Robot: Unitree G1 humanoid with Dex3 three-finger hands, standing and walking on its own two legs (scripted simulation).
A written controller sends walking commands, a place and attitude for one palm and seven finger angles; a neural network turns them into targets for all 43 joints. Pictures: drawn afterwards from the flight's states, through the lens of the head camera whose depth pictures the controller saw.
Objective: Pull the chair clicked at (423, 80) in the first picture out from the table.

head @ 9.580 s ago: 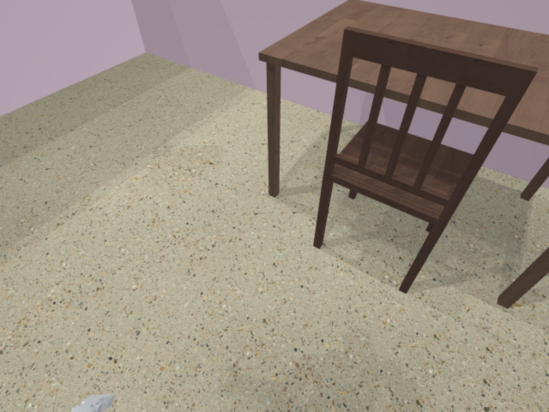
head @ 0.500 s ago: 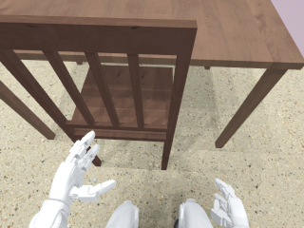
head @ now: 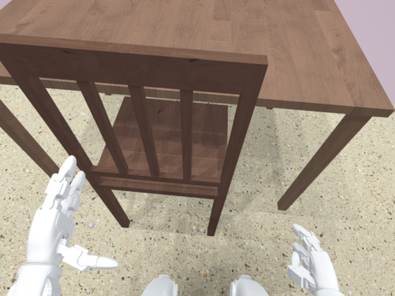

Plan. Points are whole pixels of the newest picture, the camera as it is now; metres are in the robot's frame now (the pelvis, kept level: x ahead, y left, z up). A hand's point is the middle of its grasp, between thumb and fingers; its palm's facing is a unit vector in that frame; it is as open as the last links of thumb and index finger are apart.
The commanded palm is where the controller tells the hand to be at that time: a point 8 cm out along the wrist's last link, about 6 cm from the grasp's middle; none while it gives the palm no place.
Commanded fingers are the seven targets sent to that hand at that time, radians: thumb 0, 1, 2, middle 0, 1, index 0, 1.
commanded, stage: raise the hand toward the chair's back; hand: left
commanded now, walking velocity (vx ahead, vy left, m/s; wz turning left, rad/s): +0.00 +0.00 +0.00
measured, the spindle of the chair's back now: (147, 139) +0.45 +0.15 +0.02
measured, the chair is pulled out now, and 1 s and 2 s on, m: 0.00 0.00 0.00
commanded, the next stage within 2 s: aim the fingers beside a spindle in 0.78 s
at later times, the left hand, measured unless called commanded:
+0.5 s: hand (97, 218) +0.25 +0.20 +0.04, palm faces -0.07 -1.00 -0.05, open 16.9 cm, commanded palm +0.23 +0.26 +0.05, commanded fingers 0.00 -0.50 0.30 -0.06 -0.08 -0.06 -0.08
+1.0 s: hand (95, 218) +0.25 +0.20 +0.04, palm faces -0.02 -1.00 -0.06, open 16.9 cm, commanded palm +0.23 +0.25 +0.05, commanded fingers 0.00 -0.50 0.30 -0.06 -0.08 -0.06 -0.08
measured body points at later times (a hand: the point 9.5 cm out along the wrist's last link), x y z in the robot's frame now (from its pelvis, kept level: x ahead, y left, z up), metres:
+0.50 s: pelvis +0.01 +0.01 +0.01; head +0.08 +0.02 +0.45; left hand +0.25 +0.25 +0.05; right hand +0.17 -0.25 -0.06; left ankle +0.00 +0.11 -0.65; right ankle +0.03 -0.13 -0.65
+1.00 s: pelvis +0.00 +0.00 +0.00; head +0.07 +0.01 +0.45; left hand +0.24 +0.25 +0.05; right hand +0.18 -0.24 -0.07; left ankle +0.00 +0.11 -0.65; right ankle +0.03 -0.13 -0.65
